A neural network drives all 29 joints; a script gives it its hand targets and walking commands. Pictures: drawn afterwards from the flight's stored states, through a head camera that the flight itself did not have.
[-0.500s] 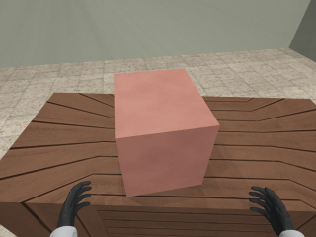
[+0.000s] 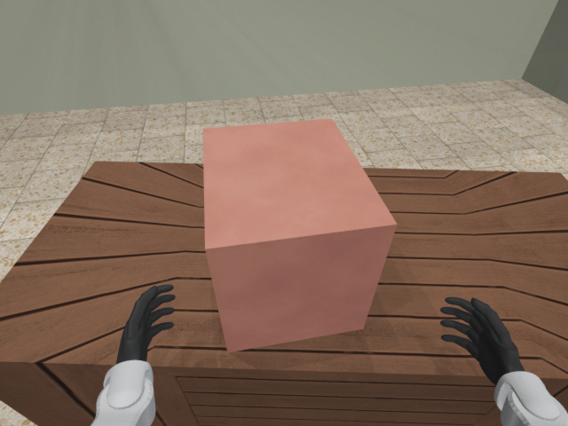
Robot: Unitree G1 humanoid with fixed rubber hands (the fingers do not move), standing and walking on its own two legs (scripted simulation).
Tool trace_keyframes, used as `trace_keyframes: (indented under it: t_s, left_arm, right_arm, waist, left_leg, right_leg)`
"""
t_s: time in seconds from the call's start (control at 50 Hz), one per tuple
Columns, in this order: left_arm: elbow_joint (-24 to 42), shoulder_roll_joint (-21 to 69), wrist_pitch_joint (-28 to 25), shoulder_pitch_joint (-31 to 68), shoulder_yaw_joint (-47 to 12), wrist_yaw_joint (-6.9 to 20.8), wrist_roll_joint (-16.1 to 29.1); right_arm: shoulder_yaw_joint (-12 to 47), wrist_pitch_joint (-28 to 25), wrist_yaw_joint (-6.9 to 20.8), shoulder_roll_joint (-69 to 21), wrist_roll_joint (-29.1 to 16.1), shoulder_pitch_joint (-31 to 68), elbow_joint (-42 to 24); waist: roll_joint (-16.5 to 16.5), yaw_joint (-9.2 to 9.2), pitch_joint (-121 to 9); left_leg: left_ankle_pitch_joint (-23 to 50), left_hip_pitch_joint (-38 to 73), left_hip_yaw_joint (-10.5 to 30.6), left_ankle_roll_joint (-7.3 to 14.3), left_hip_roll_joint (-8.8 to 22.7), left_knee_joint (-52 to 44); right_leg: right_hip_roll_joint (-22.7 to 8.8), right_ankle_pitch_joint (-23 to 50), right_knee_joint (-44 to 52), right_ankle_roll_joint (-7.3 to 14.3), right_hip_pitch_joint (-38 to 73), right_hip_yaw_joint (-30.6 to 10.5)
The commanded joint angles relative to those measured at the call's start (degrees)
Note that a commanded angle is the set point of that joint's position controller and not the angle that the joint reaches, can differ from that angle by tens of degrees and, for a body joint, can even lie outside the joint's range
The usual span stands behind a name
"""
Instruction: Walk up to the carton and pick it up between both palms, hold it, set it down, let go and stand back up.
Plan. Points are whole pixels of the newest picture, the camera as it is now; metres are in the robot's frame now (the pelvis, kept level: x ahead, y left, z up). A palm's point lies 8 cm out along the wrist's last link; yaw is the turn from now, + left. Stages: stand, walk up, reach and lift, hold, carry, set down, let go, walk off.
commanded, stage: reach and lift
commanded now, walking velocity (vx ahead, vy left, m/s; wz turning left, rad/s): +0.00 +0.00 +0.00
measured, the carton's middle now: (282, 228) +0.45 +0.02 +0.03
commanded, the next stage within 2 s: none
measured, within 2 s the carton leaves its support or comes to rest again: neither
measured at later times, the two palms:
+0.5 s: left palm (129, 293) +0.27 +0.23 +0.09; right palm (488, 290) +0.28 -0.26 +0.08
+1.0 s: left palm (135, 223) +0.33 +0.22 +0.16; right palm (479, 211) +0.36 -0.25 +0.15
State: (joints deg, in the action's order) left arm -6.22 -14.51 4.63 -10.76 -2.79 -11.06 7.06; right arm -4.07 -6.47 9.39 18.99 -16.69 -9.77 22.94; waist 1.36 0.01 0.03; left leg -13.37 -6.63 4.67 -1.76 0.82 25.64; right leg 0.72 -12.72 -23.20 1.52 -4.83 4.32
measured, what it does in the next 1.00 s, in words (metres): stands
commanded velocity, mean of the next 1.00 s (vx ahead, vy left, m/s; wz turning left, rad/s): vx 0.00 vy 0.00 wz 0.00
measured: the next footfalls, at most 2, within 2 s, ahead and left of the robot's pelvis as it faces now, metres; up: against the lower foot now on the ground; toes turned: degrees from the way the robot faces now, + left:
none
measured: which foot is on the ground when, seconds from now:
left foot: down 0.00-1.00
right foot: down 0.00-1.00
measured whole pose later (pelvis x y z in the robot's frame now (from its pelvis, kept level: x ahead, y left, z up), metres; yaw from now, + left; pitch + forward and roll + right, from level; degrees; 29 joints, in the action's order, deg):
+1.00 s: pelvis -0.01 -0.01 +0.00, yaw +0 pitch -2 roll +0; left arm -4.1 -14.5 37.3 24.1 11.1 -7.4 8.3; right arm -2.4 20.0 4.3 26.7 -20.6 28.8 23.1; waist 0.0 0.0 1.0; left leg -10.6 -9.5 4.7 -1.9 0.9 22.3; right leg 0.7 -11.2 -22.2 1.8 -8.8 4.3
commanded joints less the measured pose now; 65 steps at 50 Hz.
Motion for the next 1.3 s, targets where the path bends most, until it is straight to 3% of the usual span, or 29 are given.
trace_keyframes:
  t_s: [0.0, 0.02, 0.04, 0.06, 0.1, 0.18, 0.24, 0.28, 0.3, 0.32, 0.42, 0.6, 0.7, 0.72, 0.74, 0.76, 0.78, 0.86, 0.88, 0.98, 1.0, 1.02, 1.04, 1.12, 1.14, 1.16, 1.2, 1.26, 1.28]
  left_arm:
    - [16.20, -0.26, 2.70, 12.86, 5.09, 0.00, 1.02]
    - [16.62, -0.17, 3.41, 13.93, 5.89, -0.19, 0.05]
    - [18.38, -0.60, 4.31, 15.50, 6.11, -0.10, 1.09]
    - [18.76, -0.49, 5.22, 14.35, 5.99, -0.09, 1.38]
    - [19.28, -0.98, 6.63, 15.33, 6.37, 0.28, 2.20]
    - [21.69, -2.00, 9.10, 19.31, 8.15, 0.70, 2.06]
    - [19.38, -2.16, 10.92, 20.42, 8.56, 1.11, 3.16]
    - [18.00, -2.97, 12.28, 23.05, 9.21, 1.64, 3.60]
    - [19.79, -4.07, 12.86, 26.06, 10.19, 1.69, 3.95]
    - [19.62, -3.94, 13.75, 25.98, 10.59, 1.69, 3.35]
    - [19.72, -4.79, 17.69, 31.19, 12.47, 2.29, 3.49]
    - [22.80, -6.66, 24.52, 37.74, 15.21, 3.72, 3.90]
    - [15.81, -7.91, 27.66, 44.20, 16.56, 4.19, 3.41]
    - [15.10, -8.59, 27.74, 46.44, 16.60, 4.13, 3.70]
    - [14.39, -8.48, 28.24, 46.20, 16.75, 4.15, 3.54]
    - [13.73, -8.94, 28.69, 46.78, 16.87, 4.26, 3.34]
    - [12.54, -9.92, 29.33, 47.51, 17.97, 4.16, 3.05]
    - [5.89, -9.86, 30.80, 54.79, 17.36, 4.42, 2.39]
    - [7.97, -10.33, 30.88, 54.35, 17.81, 4.22, 2.32]
    - [3.32, -11.58, 30.67, 60.29, 17.51, 4.34, 1.82]
    - [4.31, -11.39, 30.71, 58.70, 18.15, 4.20, 1.13]
    - [5.85, -11.57, 31.01, 59.10, 18.83, 4.27, 0.76]
    - [5.20, -11.62, 31.02, 61.47, 17.97, 4.61, 1.15]
    - [3.55, -13.22, 32.18, 63.03, 19.88, 5.42, 1.33]
    - [3.66, -12.72, 32.37, 63.22, 19.91, 5.48, 0.69]
    - [2.10, -12.64, 32.51, 64.63, 19.84, 5.62, 0.41]
    - [4.85, -13.78, 32.19, 66.80, 19.21, 5.47, 1.27]
    - [2.29, -13.67, 33.12, 68.28, 19.26, 5.06, 1.04]
    - [-0.18, -14.00, 33.23, 72.63, 18.32, 4.85, 1.76]
  right_arm:
    - [1.24, 1.02, -1.24, 12.86, -6.28, 15.14, -15.30]
    - [1.44, 1.21, -1.51, 12.26, -6.36, 16.83, -16.34]
    - [0.23, 1.72, -1.74, 13.88, -6.18, 17.83, -17.83]
    - [0.75, 2.15, -1.82, 12.65, -6.91, 16.44, -18.23]
    - [0.57, 3.84, -1.82, 13.35, -7.15, 18.29, -17.68]
    - [0.92, 5.63, -2.22, 13.93, -7.46, 22.41, -17.51]
    - [0.31, 7.08, -2.64, 14.13, -7.95, 24.91, -18.77]
    - [1.22, 9.13, -2.71, 13.91, -7.64, 27.27, -15.83]
    - [1.05, 8.94, -3.20, 14.11, -7.46, 30.82, -18.81]
    - [1.23, 9.83, -3.37, 14.14, -6.91, 30.78, -18.38]
    - [1.27, 13.03, -4.19, 14.38, -7.30, 35.41, -16.98]
    - [1.70, 16.67, -6.06, 18.18, -9.14, 42.92, -19.12]
    - [3.43, 20.44, -5.76, 17.81, -9.55, 50.10, -12.86]
    - [3.05, 21.09, -5.71, 17.80, -9.40, 51.90, -12.41]
    - [3.74, 21.39, -5.47, 17.82, -9.79, 52.17, -12.37]
    - [3.31, 22.07, -5.33, 18.32, -9.55, 52.34, -9.62]
    - [3.49, 22.41, -5.10, 19.25, -9.76, 53.68, -9.37]
    - [2.54, 24.15, -4.88, 19.82, -9.61, 61.28, -3.46]
    - [3.50, 24.30, -4.68, 19.89, -9.35, 60.85, -4.01]
    - [4.28, 25.11, -4.67, 19.64, -9.51, 66.18, 2.09]
    - [4.86, 25.40, -4.58, 19.65, -9.73, 64.14, 3.88]
    - [5.01, 25.06, -4.57, 20.81, -10.09, 65.75, 2.74]
    - [4.90, 24.85, -4.80, 20.44, -10.74, 67.48, 3.37]
    - [6.25, 24.80, -5.53, 21.77, -12.12, 71.41, 3.37]
    - [6.70, 24.91, -5.68, 21.02, -12.54, 70.80, 3.88]
    - [6.07, 24.79, -5.59, 21.46, -11.89, 74.02, 4.34]
    - [5.88, 24.46, -5.89, 22.13, -12.20, 76.28, 1.31]
    - [4.70, 25.51, -5.95, 23.44, -11.77, 76.87, 6.53]
    - [5.26, 25.82, -5.63, 23.09, -11.55, 81.37, 7.51]
  waist:
    - [-2.28, -3.44, -2.98]
    - [-2.97, -4.00, -3.76]
    - [-1.13, -3.03, -4.71]
    - [-2.39, -3.66, -3.52]
    - [-1.22, -3.17, -2.89]
    - [-2.33, -2.97, -3.49]
    - [-0.48, -2.59, -3.08]
    - [-2.28, -2.77, -1.67]
    - [-0.78, -3.61, -4.39]
    - [-1.89, -3.71, -4.34]
    - [-1.41, -3.61, -6.82]
    - [-1.11, -3.71, -13.64]
    - [-0.52, -4.74, -9.60]
    - [0.47, -4.20, -10.11]
    - [0.59, -5.13, -9.99]
    - [-0.25, -4.77, -10.75]
    - [1.08, -5.31, -12.06]
    - [-0.48, -5.21, -11.02]
    - [0.65, -5.68, -14.35]
    - [-0.61, -5.72, -18.15]
    - [-1.89, -6.11, -18.14]
    - [-1.32, -6.55, -20.99]
    - [-0.67, -5.34, -22.19]
    - [1.31, -6.42, -23.63]
    - [-0.08, -5.99, -24.99]
    - [0.50, -6.10, -24.58]
    - [0.07, -6.14, -28.23]
    - [-0.68, -5.53, -25.68]
    - [-1.00, -6.00, -24.50]
  left_leg:
    - [10.93, -0.48, -5.88, -0.41, -1.28, -7.68]
    - [10.68, -0.76, -5.99, -0.26, -1.14, -7.86]
    - [10.12, -0.65, -5.91, -0.21, -1.29, -7.96]
    - [11.68, -0.77, -6.01, -0.15, -1.18, -8.40]
    - [11.52, 0.21, -6.01, -0.15, -1.04, -8.51]
    - [13.10, 1.06, -6.25, -0.30, -1.29, -8.64]
    - [10.54, -0.27, -6.17, 0.53, -1.22, -9.59]
    - [8.62, -1.19, -6.50, 0.65, -1.21, -10.30]
    - [9.17, -1.85, -6.85, 0.72, -1.74, -9.84]
    - [10.01, -1.80, -6.73, 0.78, -1.55, -10.29]
    - [10.81, 0.01, -7.01, 0.79, -1.83, -10.37]
    - [22.33, 4.43, -7.00, -0.05, -2.13, -8.24]
    - [14.11, -0.68, -7.04, 0.92, -1.75, -10.50]
    - [13.10, -1.57, -7.10, 1.47, -1.89, -10.67]
    - [13.24, -1.75, -7.41, 1.42, -1.61, -10.48]
    - [12.24, -2.09, -6.76, 1.27, -1.48, -10.63]
    - [12.87, -2.07, -7.09, 1.54, -1.75, -10.39]
    - [8.24, -5.75, -6.68, 1.49, -1.04, -10.97]
    - [9.39, -4.71, -7.00, 1.64, -1.06, -10.63]
    - [10.83, -5.61, -6.71, 1.37, -0.98, -9.34]
    - [12.58, -4.37, -6.78, 1.01, -0.96, -9.24]
    - [15.76, -3.05, -6.89, 0.93, -0.91, -8.41]
    - [17.46, -3.34, -6.61, 0.53, -1.25, -7.58]
    - [21.54, -4.16, -6.91, 0.63, -1.82, -6.78]
    - [21.95, -4.61, -6.76, 0.60, -2.06, -6.42]
    - [19.29, -5.72, -6.68, 0.50, -1.84, -6.92]
    - [20.37, -5.47, -7.00, 0.37, -2.12, -6.62]
    - [19.57, -4.67, -6.98, 0.15, -1.55, -6.90]
    - [16.34, -6.64, -6.90, 0.43, -1.59, -7.05]
  right_leg:
    - [0.66, 6.76, 6.13, 0.44, -2.93, -6.14]
    - [0.17, 7.03, 6.45, 0.48, -1.58, -6.80]
    - [0.71, 6.86, 6.07, 0.14, -1.69, -6.46]
    - [0.66, 7.97, 6.06, 0.15, -1.52, -6.37]
    - [0.93, 7.90, 6.27, -0.01, -2.65, -6.37]
    - [0.64, 9.38, 6.52, -0.13, -1.65, -6.66]
    - [0.71, 7.68, 6.71, -0.57, -2.12, -6.72]
    - [-0.07, 5.50, 6.91, -0.53, -2.40, -7.39]
    - [-0.06, 6.03, 6.74, -0.99, -1.25, -7.57]
    - [-0.24, 6.79, 6.91, -0.84, -0.79, -7.98]
    - [0.30, 7.86, 7.06, -1.30, -0.34, -7.26]
    - [2.00, 18.63, 5.90, -1.63, 1.97, -6.22]
    - [1.20, 12.86, 6.47, -2.07, 1.24, -6.87]
    - [1.04, 12.22, 6.40, -2.39, 1.02, -7.04]
    - [1.07, 12.38, 6.00, -2.47, 0.88, -7.22]
    - [0.73, 11.12, 6.29, -2.30, 0.91, -7.47]
    - [1.03, 11.88, 5.92, -2.36, 1.10, -7.34]
    - [0.68, 7.17, 5.95, -1.66, -0.01, -7.41]
    - [0.85, 9.18, 5.77, -1.85, 1.30, -7.22]
    - [0.92, 11.21, 4.37, -1.96, 1.93, -7.22]
    - [0.93, 13.17, 4.54, -1.84, 2.54, -6.92]
    - [1.55, 16.09, 3.86, -1.76, 3.82, -6.84]
    - [1.64, 18.72, 3.48, -2.01, 4.53, -6.60]
    - [1.49, 28.33, 1.88, -3.28, 6.95, -6.65]
    - [1.54, 29.12, 1.54, -3.01, 8.09, -6.77]
    - [1.82, 25.47, 1.79, -2.57, 6.84, -6.89]
    - [1.66, 27.59, 1.38, -3.02, 8.12, -6.61]
    - [1.99, 25.06, 1.69, -2.67, 6.03, -6.00]
    - [1.78, 21.32, 1.76, -2.36, 4.51, -6.09]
